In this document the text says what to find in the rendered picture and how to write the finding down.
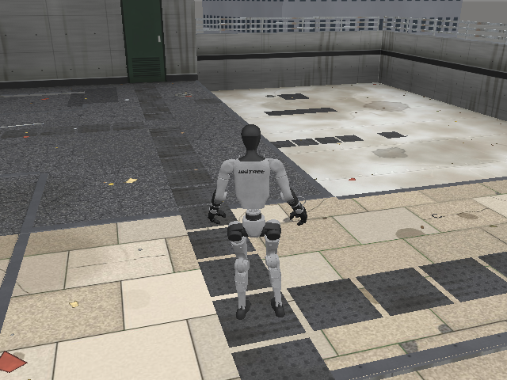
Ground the right robot upper arm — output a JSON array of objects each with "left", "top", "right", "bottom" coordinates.
[{"left": 268, "top": 158, "right": 294, "bottom": 201}]

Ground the robot right foot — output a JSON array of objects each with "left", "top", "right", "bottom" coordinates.
[{"left": 271, "top": 298, "right": 285, "bottom": 317}]

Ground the robot right shin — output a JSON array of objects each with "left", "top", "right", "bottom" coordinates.
[{"left": 268, "top": 254, "right": 282, "bottom": 307}]

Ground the left robot hand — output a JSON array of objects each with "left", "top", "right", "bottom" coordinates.
[{"left": 208, "top": 210, "right": 226, "bottom": 224}]

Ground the left robot upper arm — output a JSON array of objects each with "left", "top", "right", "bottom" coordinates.
[{"left": 214, "top": 159, "right": 235, "bottom": 201}]

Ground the left robot forearm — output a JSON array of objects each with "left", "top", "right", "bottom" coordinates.
[{"left": 209, "top": 190, "right": 223, "bottom": 214}]

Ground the right robot hand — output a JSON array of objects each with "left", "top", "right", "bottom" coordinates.
[{"left": 290, "top": 207, "right": 307, "bottom": 226}]

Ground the right robot forearm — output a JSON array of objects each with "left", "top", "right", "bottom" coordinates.
[{"left": 287, "top": 188, "right": 304, "bottom": 214}]

